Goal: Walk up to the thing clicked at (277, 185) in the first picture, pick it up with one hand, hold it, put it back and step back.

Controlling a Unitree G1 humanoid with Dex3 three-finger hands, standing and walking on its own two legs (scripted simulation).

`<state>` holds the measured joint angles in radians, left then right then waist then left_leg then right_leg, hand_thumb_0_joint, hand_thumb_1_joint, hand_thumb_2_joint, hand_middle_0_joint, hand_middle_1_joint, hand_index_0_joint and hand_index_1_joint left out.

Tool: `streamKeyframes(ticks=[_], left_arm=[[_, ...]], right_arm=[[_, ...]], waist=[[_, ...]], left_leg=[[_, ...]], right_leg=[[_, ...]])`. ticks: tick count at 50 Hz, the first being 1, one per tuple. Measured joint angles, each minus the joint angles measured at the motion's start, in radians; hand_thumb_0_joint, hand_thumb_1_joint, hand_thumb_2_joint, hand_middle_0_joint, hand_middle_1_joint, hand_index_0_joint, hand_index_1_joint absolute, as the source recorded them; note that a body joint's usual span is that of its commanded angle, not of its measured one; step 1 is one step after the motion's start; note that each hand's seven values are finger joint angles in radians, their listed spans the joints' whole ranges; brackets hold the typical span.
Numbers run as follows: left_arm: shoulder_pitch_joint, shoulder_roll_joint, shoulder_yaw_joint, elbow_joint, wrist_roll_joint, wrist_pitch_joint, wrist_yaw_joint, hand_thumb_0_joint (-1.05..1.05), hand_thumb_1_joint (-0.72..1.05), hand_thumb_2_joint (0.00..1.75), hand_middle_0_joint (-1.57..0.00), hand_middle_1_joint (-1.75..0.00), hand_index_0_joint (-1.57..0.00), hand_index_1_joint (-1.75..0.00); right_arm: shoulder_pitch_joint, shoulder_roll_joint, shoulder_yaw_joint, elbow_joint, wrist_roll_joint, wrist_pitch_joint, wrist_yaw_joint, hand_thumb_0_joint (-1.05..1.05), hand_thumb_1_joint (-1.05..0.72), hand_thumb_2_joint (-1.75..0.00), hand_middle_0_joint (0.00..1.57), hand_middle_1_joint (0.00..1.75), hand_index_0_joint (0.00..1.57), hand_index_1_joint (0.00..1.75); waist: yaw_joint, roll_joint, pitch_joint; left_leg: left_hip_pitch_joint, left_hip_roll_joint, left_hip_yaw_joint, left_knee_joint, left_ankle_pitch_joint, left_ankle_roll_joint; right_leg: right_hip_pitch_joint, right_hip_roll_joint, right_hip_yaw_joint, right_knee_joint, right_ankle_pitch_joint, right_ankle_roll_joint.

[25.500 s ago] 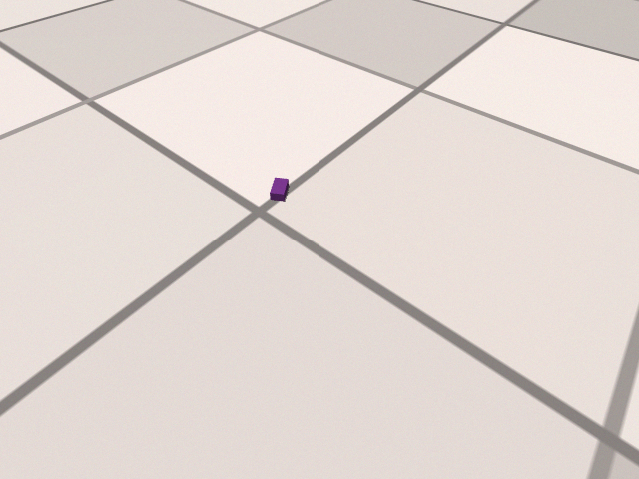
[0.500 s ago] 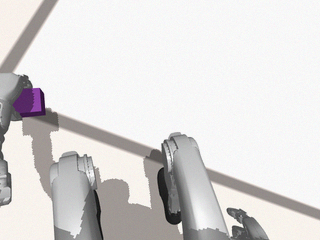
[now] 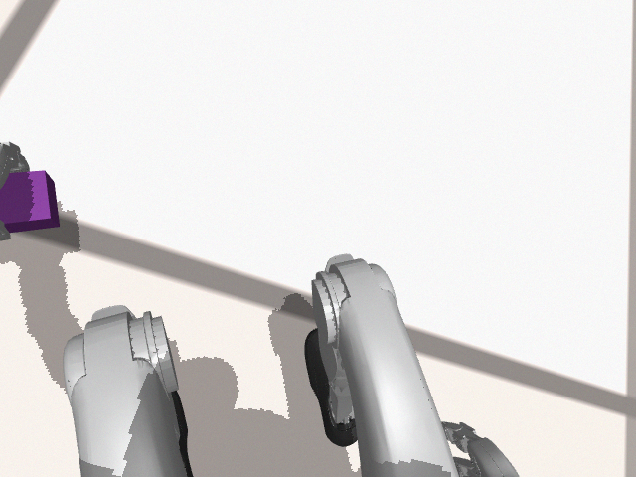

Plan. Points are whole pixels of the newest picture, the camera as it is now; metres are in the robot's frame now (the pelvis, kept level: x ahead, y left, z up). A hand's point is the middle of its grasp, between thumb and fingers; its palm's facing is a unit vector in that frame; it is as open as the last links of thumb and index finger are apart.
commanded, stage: lower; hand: left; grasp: from above
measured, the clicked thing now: (2, 204) +0.48 +0.30 -0.21
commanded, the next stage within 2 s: rest in 0.32 s
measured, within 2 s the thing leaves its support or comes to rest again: rests again in 1.22 s
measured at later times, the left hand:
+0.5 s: hand (6, 213) +0.47 +0.30 -0.22, palm faces -0.46 -0.06 -0.89, open 9.1 cm
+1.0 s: hand (17, 215) +0.47 +0.30 -0.26, palm faces -0.45 -0.09 -0.89, open 9.2 cm
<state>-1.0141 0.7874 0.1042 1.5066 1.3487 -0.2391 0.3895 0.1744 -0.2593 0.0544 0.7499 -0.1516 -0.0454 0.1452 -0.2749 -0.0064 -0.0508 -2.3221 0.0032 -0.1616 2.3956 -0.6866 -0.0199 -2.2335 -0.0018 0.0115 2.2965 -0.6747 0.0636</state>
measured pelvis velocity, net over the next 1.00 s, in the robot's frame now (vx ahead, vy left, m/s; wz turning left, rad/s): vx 0.01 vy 0.00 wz -0.07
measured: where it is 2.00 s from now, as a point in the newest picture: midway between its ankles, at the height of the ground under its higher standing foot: (257, 435)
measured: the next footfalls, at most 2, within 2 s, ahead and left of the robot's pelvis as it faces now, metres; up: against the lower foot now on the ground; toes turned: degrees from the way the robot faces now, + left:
none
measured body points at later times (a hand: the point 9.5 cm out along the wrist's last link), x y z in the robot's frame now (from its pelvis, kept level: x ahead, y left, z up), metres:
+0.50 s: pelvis +0.01 +0.00 -0.03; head +0.26 +0.09 +0.33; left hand +0.49 +0.30 -0.17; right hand +0.04 -0.28 -0.11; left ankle +0.07 +0.13 -0.30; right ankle +0.10 -0.15 -0.30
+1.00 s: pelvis +0.01 +0.00 -0.04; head +0.27 +0.10 +0.31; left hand +0.49 +0.30 -0.21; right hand +0.04 -0.27 -0.11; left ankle +0.07 +0.13 -0.30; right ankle +0.10 -0.15 -0.30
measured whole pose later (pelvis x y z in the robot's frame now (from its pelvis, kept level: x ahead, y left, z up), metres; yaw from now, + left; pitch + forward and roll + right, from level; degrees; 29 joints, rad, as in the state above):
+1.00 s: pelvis +0.01 +0.00 -0.04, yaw -4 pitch +31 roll -13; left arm -1.01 0.95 0.19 1.65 1.40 -0.28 0.54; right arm 0.11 -0.30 0.16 0.72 -0.25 -0.11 0.22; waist -0.34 -0.08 0.07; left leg -2.38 0.00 -0.25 2.57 -0.74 -0.03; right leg -2.27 0.03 -0.04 2.41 -0.69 0.08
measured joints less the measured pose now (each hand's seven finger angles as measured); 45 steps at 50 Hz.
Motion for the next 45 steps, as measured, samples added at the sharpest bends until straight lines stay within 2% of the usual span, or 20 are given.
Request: streamKeyframes(ticks=[7, 10, 16, 23, 39, 45], left_arm=[[0.001, 0.007, -0.004, 0.015, -0.006, -0.001, 0.001, 0.01, 0.18, 0.22, -0.81, -0.34, -0.84, -0.30], [0.001, 0.019, 0.008, 0.022, -0.003, -0.014, 0.004, 0.01, 0.17, 0.23, -0.82, -0.33, -0.85, -0.30], [-0.002, 0.052, 0.035, 0.040, 0.023, -0.045, 0.033, 0.01, 0.15, 0.24, -0.83, -0.33, -0.85, -0.30], [0.005, 0.072, 0.046, 0.058, 0.036, -0.045, 0.072, 0.01, 0.15, 0.24, -0.83, -0.32, -0.86, -0.29], [-0.010, 0.121, 0.052, 0.124, 0.032, -0.034, 0.122, 0.01, 0.14, 0.27, -0.83, -0.33, -0.86, -0.30], [-0.004, 0.144, 0.080, 0.139, 0.039, -0.041, 0.139, 0.01, 0.13, 0.28, -0.84, -0.32, -0.86, -0.29]], right_arm=[[-0.007, -0.006, 0.008, -0.005, -0.006, -0.001, 0.007, 0.00, -0.92, -0.90, 0.21, 0.30, 0.20, 0.30], [-0.013, -0.011, 0.015, -0.010, -0.011, -0.005, 0.011, 0.00, -0.92, -0.90, 0.21, 0.30, 0.20, 0.30], [-0.025, -0.018, 0.026, -0.016, -0.031, -0.009, 0.021, 0.00, -0.92, -0.90, 0.21, 0.30, 0.20, 0.30], [-0.033, -0.021, 0.035, -0.011, -0.046, -0.013, 0.028, 0.00, -0.92, -0.90, 0.20, 0.30, 0.20, 0.30], [-0.051, -0.024, 0.081, -0.015, -0.075, -0.053, 0.054, 0.00, -0.91, -0.90, 0.21, 0.30, 0.20, 0.30], [-0.059, -0.034, 0.099, -0.030, -0.090, -0.061, 0.065, 0.00, -0.91, -0.90, 0.21, 0.30, 0.20, 0.30]], waist=[[-0.003, -0.005, 0.013], [-0.008, -0.009, 0.024], [-0.021, -0.027, 0.051], [-0.029, -0.038, 0.064], [-0.054, -0.058, 0.105], [-0.066, -0.066, 0.121]], left_leg=[[-0.007, -0.003, -0.004, 0.016, -0.011, -0.001], [-0.013, -0.005, -0.012, 0.028, -0.014, -0.003], [-0.025, -0.008, -0.029, 0.061, -0.019, -0.010], [-0.046, -0.007, -0.042, 0.094, -0.022, -0.012], [-0.057, -0.005, -0.066, 0.145, -0.044, -0.011], [-0.058, -0.008, -0.081, 0.162, -0.047, -0.013]], right_leg=[[-0.004, -0.001, -0.001, 0.014, -0.012, 0.006], [-0.008, 0.000, -0.006, 0.022, -0.013, 0.007], [-0.018, 0.006, -0.014, 0.050, -0.014, 0.014], [-0.037, 0.015, -0.020, 0.073, -0.011, 0.015], [-0.043, 0.028, -0.035, 0.103, -0.017, 0.016], [-0.039, 0.030, -0.046, 0.110, -0.018, 0.012]])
